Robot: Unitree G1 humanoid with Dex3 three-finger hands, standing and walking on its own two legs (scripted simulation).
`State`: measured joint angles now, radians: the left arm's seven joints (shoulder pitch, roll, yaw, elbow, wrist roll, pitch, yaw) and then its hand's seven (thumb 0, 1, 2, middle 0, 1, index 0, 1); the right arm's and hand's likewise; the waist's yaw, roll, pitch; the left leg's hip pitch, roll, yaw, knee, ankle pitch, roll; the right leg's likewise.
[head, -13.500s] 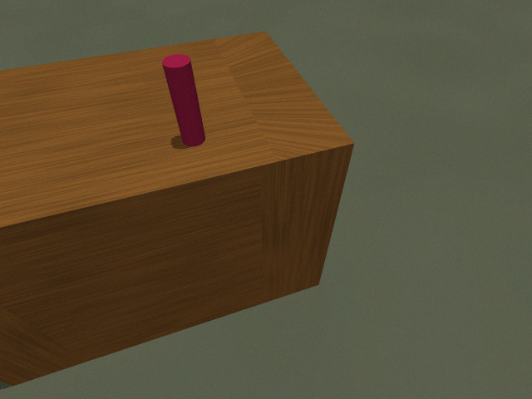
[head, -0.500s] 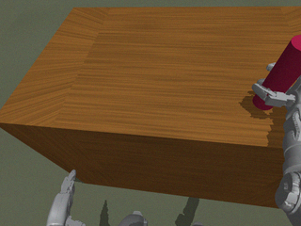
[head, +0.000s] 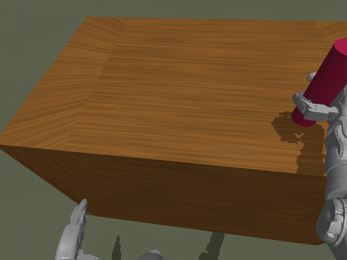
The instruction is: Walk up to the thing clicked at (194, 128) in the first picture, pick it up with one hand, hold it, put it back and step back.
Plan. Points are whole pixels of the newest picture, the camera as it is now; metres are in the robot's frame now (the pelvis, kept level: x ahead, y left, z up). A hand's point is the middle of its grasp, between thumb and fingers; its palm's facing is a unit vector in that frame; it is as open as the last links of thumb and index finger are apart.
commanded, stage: settle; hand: right
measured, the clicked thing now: (323, 89) +0.47 -0.25 +0.14
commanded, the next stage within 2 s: lift in 0.46 s
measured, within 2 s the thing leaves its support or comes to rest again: neither
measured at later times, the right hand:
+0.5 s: hand (316, 86) +0.47 -0.24 +0.14, palm faces +0.23 +0.97 +0.02, open 7.9 cm
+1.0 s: hand (327, 74) +0.45 -0.23 +0.19, palm faces +0.23 +0.97 +0.01, open 7.9 cm
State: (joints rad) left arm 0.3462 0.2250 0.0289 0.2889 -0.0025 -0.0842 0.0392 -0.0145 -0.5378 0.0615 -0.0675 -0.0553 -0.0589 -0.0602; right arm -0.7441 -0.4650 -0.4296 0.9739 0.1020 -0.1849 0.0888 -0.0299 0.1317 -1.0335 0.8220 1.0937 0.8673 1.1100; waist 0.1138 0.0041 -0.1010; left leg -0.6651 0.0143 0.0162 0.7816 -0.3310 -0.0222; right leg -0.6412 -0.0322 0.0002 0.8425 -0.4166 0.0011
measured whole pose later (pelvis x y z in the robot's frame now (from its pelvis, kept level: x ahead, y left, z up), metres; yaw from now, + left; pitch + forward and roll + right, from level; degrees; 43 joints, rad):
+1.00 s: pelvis +0.02 +0.00 +0.02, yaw +0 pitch +6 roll +1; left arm 0.32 0.23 0.06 0.43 -0.02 -0.11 0.06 -0.01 -0.53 0.05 -0.06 -0.06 -0.05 -0.06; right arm -0.66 -0.38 -0.35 0.70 0.15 0.01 0.05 -0.02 0.15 -1.08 0.80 1.15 0.84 1.16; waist 0.04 -0.03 -0.09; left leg -0.43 0.02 0.01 0.60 -0.28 -0.03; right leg -0.40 -0.02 -0.02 0.64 -0.36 0.00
